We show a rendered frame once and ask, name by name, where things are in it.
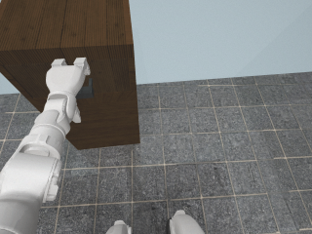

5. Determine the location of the drawer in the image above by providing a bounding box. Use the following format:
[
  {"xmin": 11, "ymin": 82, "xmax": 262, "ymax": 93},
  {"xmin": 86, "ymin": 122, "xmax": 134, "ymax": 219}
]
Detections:
[{"xmin": 4, "ymin": 58, "xmax": 130, "ymax": 98}]

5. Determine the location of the cabinet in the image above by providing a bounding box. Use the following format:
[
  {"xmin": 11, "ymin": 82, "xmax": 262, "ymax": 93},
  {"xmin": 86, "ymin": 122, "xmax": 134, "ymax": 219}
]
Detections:
[{"xmin": 0, "ymin": 0, "xmax": 140, "ymax": 150}]

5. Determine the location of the robot left forearm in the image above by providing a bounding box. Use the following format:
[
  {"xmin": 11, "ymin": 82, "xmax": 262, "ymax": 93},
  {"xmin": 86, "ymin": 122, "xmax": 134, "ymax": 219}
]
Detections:
[{"xmin": 0, "ymin": 91, "xmax": 77, "ymax": 192}]

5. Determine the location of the handle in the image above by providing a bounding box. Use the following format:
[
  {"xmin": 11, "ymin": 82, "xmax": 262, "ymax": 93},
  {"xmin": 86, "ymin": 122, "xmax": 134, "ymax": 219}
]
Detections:
[{"xmin": 76, "ymin": 78, "xmax": 95, "ymax": 99}]

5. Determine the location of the robot left hand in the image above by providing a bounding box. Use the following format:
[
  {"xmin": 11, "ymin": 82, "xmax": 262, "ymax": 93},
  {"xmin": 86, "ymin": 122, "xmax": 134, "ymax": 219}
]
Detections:
[{"xmin": 46, "ymin": 58, "xmax": 91, "ymax": 123}]

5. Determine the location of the left robot upper arm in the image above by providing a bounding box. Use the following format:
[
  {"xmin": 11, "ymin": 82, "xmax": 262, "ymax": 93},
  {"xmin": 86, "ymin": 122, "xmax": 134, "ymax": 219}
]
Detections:
[{"xmin": 0, "ymin": 152, "xmax": 63, "ymax": 234}]

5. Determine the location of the robot left shin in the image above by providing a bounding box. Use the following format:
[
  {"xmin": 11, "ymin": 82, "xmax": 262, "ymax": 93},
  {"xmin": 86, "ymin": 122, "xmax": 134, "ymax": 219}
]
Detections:
[{"xmin": 114, "ymin": 220, "xmax": 126, "ymax": 225}]

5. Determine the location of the left robot thigh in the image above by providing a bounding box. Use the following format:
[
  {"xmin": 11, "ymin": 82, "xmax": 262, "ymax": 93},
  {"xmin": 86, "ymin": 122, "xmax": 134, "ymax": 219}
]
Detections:
[{"xmin": 105, "ymin": 224, "xmax": 133, "ymax": 234}]

